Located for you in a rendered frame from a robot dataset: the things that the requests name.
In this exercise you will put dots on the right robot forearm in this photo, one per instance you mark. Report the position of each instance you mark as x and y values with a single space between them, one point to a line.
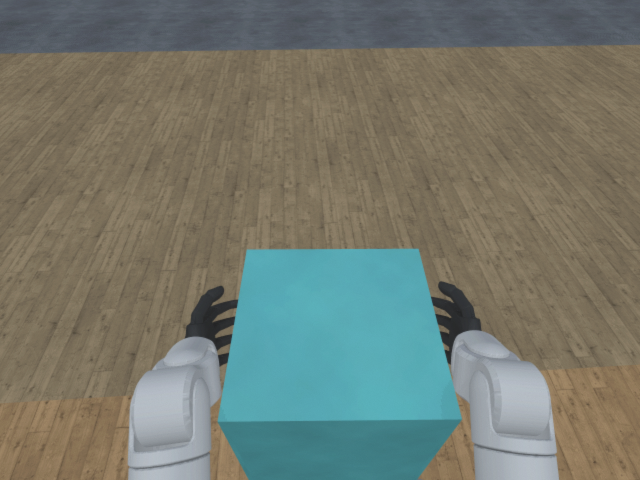
510 410

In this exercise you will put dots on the robot left hand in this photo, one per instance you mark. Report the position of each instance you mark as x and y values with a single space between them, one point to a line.
202 317

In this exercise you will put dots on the robot right hand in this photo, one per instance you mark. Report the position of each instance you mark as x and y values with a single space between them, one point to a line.
462 315

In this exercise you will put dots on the left robot forearm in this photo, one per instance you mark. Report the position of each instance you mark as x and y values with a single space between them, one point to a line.
170 417

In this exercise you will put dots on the carton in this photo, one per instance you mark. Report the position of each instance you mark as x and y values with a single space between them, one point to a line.
336 368

